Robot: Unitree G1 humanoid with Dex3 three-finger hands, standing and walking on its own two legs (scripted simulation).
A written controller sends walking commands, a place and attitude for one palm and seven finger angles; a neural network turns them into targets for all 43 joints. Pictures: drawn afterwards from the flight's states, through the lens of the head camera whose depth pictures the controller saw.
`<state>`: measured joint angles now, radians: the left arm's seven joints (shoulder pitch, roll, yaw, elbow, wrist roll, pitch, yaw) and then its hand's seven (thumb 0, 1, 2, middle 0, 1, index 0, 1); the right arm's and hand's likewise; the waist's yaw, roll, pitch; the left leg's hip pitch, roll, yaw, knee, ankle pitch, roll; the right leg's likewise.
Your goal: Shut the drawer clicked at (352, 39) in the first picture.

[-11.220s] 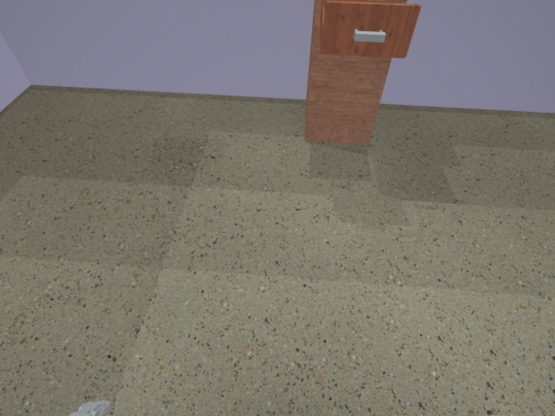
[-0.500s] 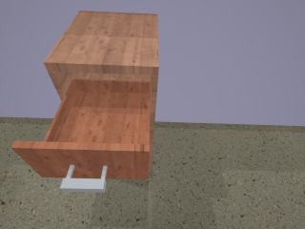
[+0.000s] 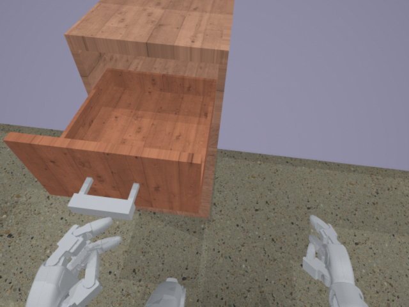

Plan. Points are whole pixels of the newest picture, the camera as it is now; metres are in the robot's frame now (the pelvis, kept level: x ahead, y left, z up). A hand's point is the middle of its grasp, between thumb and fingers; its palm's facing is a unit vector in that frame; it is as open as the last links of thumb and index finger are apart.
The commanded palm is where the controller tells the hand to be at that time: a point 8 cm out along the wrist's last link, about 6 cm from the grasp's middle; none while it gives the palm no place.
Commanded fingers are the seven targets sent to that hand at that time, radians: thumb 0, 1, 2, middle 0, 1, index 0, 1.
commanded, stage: raise the hand and make a fist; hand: left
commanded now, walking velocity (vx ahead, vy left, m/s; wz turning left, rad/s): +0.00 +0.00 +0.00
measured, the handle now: (107, 195) +0.29 +0.22 +0.06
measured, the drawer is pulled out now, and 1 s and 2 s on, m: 0.30 0.30 0.30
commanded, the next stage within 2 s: bring the fist close to the handle in 1.42 s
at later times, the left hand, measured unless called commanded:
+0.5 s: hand (82, 277) +0.15 +0.19 +0.10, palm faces +0.02 -1.00 -0.05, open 3.4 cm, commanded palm +0.09 +0.25 +0.11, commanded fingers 0.00 0.90 0.90 -1.20 -1.38 -1.20 -1.38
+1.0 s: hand (65, 281) +0.13 +0.19 +0.15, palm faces +0.02 -1.00 -0.05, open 3.3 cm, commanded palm +0.07 +0.24 +0.17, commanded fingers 0.00 0.90 0.90 -1.40 -1.60 -1.40 -1.60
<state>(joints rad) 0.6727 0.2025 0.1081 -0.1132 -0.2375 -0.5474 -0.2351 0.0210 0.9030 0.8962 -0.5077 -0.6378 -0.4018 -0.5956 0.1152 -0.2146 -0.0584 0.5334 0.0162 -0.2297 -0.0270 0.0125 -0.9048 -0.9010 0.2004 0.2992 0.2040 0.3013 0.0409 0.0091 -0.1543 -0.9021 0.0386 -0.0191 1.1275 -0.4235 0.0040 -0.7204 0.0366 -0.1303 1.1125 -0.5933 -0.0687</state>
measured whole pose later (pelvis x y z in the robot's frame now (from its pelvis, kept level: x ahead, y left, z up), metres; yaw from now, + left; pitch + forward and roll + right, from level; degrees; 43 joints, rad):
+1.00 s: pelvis +0.01 +0.03 +0.04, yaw +0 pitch +5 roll -3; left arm 0.86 0.23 0.08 -0.51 -0.27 -0.23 -0.21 0.02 0.90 0.90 -1.38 -1.59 -1.39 -1.59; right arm 0.23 -0.18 0.03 0.49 0.07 -0.24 -0.03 0.02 -0.90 -0.90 0.20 0.30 0.21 0.30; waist 0.04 0.06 -0.14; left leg -0.64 0.02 0.01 0.91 -0.36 0.04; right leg -0.46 0.02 -0.10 0.86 -0.49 -0.02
